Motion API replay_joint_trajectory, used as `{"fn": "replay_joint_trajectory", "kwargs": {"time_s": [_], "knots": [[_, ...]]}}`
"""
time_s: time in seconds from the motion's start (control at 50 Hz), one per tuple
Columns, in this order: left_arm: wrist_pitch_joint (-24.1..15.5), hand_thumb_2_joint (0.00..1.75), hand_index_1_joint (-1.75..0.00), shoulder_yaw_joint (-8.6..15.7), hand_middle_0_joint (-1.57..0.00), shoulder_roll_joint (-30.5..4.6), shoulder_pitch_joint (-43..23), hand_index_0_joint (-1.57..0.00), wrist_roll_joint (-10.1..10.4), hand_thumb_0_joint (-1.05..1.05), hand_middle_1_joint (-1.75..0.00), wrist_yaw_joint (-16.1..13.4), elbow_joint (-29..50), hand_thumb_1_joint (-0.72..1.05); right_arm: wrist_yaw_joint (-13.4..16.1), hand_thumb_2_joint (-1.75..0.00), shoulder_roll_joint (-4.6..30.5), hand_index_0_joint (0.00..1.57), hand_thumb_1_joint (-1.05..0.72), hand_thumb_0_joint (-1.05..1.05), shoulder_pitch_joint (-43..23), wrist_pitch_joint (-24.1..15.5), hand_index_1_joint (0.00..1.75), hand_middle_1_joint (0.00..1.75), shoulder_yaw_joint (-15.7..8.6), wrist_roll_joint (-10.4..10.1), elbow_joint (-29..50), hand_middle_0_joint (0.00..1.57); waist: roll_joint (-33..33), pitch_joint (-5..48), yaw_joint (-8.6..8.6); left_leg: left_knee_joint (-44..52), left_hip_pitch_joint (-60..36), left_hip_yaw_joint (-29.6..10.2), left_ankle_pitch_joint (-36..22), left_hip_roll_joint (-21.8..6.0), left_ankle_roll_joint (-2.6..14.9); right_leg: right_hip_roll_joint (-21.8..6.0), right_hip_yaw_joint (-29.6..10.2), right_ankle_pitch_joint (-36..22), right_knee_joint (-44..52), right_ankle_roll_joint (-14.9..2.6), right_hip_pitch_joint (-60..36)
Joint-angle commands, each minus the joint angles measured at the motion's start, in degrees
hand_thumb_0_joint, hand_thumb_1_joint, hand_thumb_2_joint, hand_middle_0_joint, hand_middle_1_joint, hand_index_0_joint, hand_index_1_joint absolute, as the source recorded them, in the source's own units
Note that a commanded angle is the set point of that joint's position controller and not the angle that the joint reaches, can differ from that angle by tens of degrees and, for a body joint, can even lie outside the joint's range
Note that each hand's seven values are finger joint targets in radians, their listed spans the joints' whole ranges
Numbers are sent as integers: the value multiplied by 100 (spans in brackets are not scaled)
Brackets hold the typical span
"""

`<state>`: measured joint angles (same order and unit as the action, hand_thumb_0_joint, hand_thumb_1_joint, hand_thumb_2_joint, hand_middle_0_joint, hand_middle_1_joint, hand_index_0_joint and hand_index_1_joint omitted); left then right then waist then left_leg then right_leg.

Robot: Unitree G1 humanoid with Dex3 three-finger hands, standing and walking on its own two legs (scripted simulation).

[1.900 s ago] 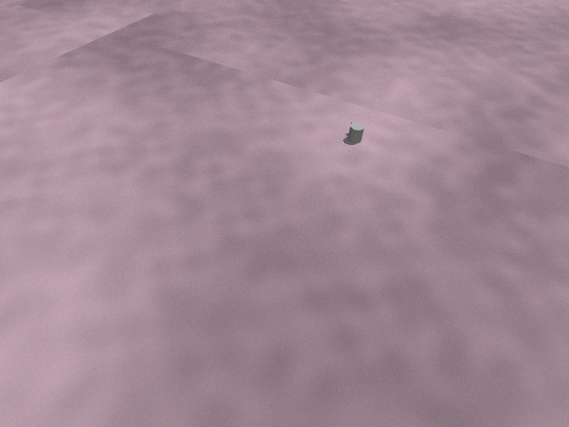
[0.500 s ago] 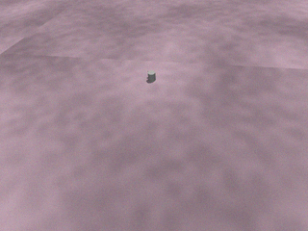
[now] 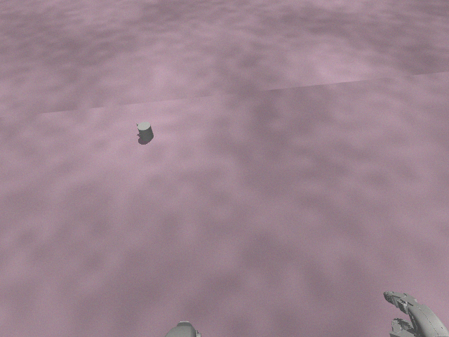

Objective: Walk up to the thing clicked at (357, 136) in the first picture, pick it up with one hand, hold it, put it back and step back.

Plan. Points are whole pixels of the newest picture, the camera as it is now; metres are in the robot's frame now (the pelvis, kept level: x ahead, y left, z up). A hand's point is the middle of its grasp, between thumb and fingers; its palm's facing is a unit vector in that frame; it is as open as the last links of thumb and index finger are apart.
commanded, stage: walk up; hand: left
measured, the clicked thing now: (143, 130) +1.40 +0.55 -0.70
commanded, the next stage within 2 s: none
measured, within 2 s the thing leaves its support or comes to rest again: neither
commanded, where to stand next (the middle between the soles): +1.01 +0.77 m, yaw -62 degrees
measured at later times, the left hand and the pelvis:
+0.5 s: hand (92, 190) +0.49 +0.36 -0.10, palm faces -0.28 -0.80 -0.53, open 7.4 cm; pelvis +0.26 +0.12 -0.01, yaw -16 degrees
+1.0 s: hand (52, 144) +0.71 +0.57 -0.14, palm faces -0.43 -0.68 -0.59, open 7.4 cm; pelvis +0.51 +0.29 -0.01, yaw -29 degrees
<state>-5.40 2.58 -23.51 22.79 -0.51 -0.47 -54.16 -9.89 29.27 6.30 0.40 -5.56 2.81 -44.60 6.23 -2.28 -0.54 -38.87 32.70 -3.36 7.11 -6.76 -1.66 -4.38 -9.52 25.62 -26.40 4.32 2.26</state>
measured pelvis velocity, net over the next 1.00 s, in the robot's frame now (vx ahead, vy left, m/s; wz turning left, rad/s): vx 0.51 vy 0.29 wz -0.51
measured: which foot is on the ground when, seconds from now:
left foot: up 0.00-0.00, down 0.02-0.48, up 0.50-0.84, down 0.86-1.00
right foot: down 0.00-0.02, up 0.04-0.44, down 0.46-0.88, up 0.90-1.00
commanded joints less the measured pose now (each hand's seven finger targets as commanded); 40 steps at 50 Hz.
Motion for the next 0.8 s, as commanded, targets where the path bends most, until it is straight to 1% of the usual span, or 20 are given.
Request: {"fn": "replay_joint_trajectory", "kwargs": {"time_s": [0.0, 0.02, 0.04, 0.06, 0.1, 0.14, 0.2, 0.24, 0.34, 0.4, 0.42, 0.44, 0.46, 0.48, 0.5, 0.54, 0.58, 0.62, 0.7, 0.78], "knots": [[-118, 90, -30, 257, -20, -1113, -677, -20, -102, 0, -30, -263, 781, 90, 352, -90, 1446, 20, -90, 0, 2448, -203, 30, 30, -715, 26, -86, 20, 1033, 1365, 1657, 973, -4841, -1097, 2014, -420, 222, 322, 464, 234, -3923, -685, 3576], [-62, 90, -30, 79, -20, -817, -381, -20, -39, 0, -30, -287, 762, 90, 469, -90, 1684, 20, -90, 0, 2093, -252, 30, 30, -746, -25, 39, 20, 2006, 1080, 1375, 1947, -4467, -2551, 3567, -1239, -54, 740, 561, 1105, -5229, -797, 4311], [-50, 90, -30, 121, -20, -1070, 250, -20, 76, 0, -30, -343, 736, 90, 530, -90, 2001, 20, -90, 0, 891, -290, 30, 30, -756, -216, 319, 20, 2039, 895, 562, 3332, -3777, -4271, 4286, -1661, 238, 688, 347, 569, -5727, -999, 4474], [-18, 90, -30, 157, -20, -1291, 220, -20, 50, 0, -30, -367, 528, 90, 542, -90, 1889, 20, -90, 0, 100, -264, 30, 30, -751, -280, 489, 20, 1576, 476, 260, 3659, -2632, -4157, 4799, -1691, 347, 119, 195, -101, -5819, -1035, 4084], [66, 90, -30, 414, -20, -1858, -101, -20, 197, 0, -30, -223, 256, 90, 524, -90, 1151, 20, -90, 0, -169, -279, 30, 30, -543, -115, 667, 20, 828, 196, 274, 2911, -1936, -1832, 3298, -1002, 128, -180, 411, -978, -4802, -793, 3560], [137, 90, -30, 448, -20, -1839, -83, -20, 285, 0, -30, -154, 174, 90, 517, -90, 769, 20, -90, 0, 197, -310, 30, 30, -443, -67, 543, 20, 685, 385, 294, 2373, -2266, -609, 1769, -570, 278, -218, 648, -1271, -3983, -657, 3284], [186, 90, -30, 363, -20, -1529, -570, -20, 234, 0, -30, -60, 406, 90, 530, -90, 618, 20, -90, 0, 859, -325, 30, 30, -403, -61, 464, 20, 268, 443, 591, 2286, -3151, -153, 434, -580, 487, -49, 909, -1233, -3226, -483, 3537], [213, 90, -30, 340, -20, -1489, -1044, -20, 199, 0, -30, -35, 633, 90, 524, -90, 674, 20, -90, 0, 947, -281, 30, 30, -408, -54, 505, 20, 126, 83, 700, 2497, -3061, 62, 545, -664, 585, -79, 1086, -1224, -2582, -464, 3672], [258, 90, -30, 333, -20, -1339, -1395, -20, 212, 0, -30, -38, 823, 90, 500, -90, 659, 20, -90, 0, 886, -168, 30, 30, -419, 64, 818, 20, -157, -268, 697, 2381, -2467, 893, -580, -402, 151, 104, 1937, -1768, -1429, -537, 2764], [268, 90, -30, 525, -20, -1537, 240, -20, 212, 0, -30, -165, 452, 90, 572, -90, 710, 20, -90, 0, 363, -153, 30, 30, -468, 37, 1160, 20, -478, 537, -297, 109, -1371, 1302, -3185, -184, -172, 366, 2081, -1769, -835, -788, 41], [278, 90, -30, 655, -20, -1693, 1266, -20, 192, 0, -30, -288, 196, 90, 614, -90, 657, 20, -90, 0, 291, -159, 30, 30, -449, 45, 1245, 20, -1024, 1094, -797, -1348, -761, 1477, -2913, 193, -355, 359, 1994, -2087, -372, -877, -1324], [278, 90, -30, 771, -20, -1913, 1797, -20, 156, 0, -30, -442, 80, 90, 637, -90, 395, 20, -90, 0, 488, -137, 30, 30, -324, 74, 1248, 20, -1907, 1078, -1043, -2886, 785, 997, 1082, 650, -409, -587, 458, -1744, -246, -1312, -2293], [286, 90, -30, 826, -20, -2195, 1183, -20, 99, 0, -30, -546, 475, 90, 630, -90, 434, 20, -90, 0, 1028, -68, 30, 30, -282, 88, 1266, 20, -1808, 1294, -565, -3951, 1681, 220, 2839, 711, -489, -1984, -1939, -469, -55, -1992, -2243], [266, 90, -30, 804, -20, -2306, 340, -20, 131, 0, -30, -638, 877, 90, 650, -90, 949, 20, -90, 0, 1303, 40, 30, 30, -407, 42, 1211, 20, -867, 1168, -262, -4762, 1807, -801, 2742, 412, -604, -2674, -3240, 695, 676, -2458, -1437], [221, 90, -30, 743, -20, -2329, -281, -20, 195, 0, -30, -742, 1091, 90, 681, -90, 1117, 20, -90, 0, 1028, 101, 30, 30, -463, 41, 1212, 20, -576, 940, -64, -5204, 1911, -1024, 2478, 220, -532, -2875, -3516, 1276, 1059, -2692, -920], [59, 90, -30, 562, -20, -2038, -490, -20, 241, 0, -30, -772, 1151, 90, 635, -90, 1073, 20, -90, 0, 687, 28, 30, 30, -433, 116, 1127, 20, 266, 328, 178, -4172, 1260, -893, 1622, -98, -159, -1876, -1871, 83, 844, -2102, 569], [-76, 90, -30, 546, -20, -1880, -767, -20, 112, 0, -30, -672, 1087, 90, 512, -90, 840, 20, -90, 0, 890, 82, 30, 30, -324, 82, 1039, 20, -283, -72, 490, -3053, 365, -520, 1252, -22, 98, -1011, -468, -1302, 527, -1533, 1779], [-179, 90, -30, 576, -20, -1917, -856, -20, 29, 0, -30, -586, 1081, 90, 373, -90, 704, 20, -90, 0, 1167, 155, 30, 30, -298, 83, 989, 20, -830, -47, 611, -2534, -42, -119, 948, 159, 123, -585, 318, -2643, 163, -1421, 2216], [-160, 90, -30, 684, -20, -2241, -401, -20, -156, 0, -30, -547, 953, 90, 252, -90, 576, 20, -90, 0, 602, 360, 30, 30, -362, 29, 1069, 20, -1654, -79, 333, -2024, -64, 109, 583, -221, 14, -664, 166, -703, 418, -1502, 2485], [-122, 90, -30, 735, -20, -2428, -562, -20, -213, 0, -30, -607, 995, 90, 224, -90, 788, 20, -90, 0, 282, 296, 30, 30, -483, 45, 1139, 20, -1718, 171, 430, -1294, -887, 121, 1034, -184, 163, -809, -97, -288, -70, -1522, 2865]]}}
